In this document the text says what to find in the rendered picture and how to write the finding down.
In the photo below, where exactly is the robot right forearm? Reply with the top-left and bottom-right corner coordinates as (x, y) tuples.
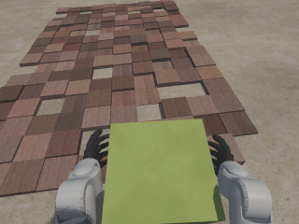
(218, 161), (273, 224)

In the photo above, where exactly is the robot right hand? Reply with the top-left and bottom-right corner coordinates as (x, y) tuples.
(207, 133), (234, 177)

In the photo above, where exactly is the robot left forearm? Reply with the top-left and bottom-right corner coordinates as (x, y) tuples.
(54, 158), (103, 224)

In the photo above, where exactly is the carton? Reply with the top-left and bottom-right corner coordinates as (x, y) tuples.
(101, 119), (226, 224)

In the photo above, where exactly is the robot left hand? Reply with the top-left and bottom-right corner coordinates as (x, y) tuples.
(83, 129), (110, 169)

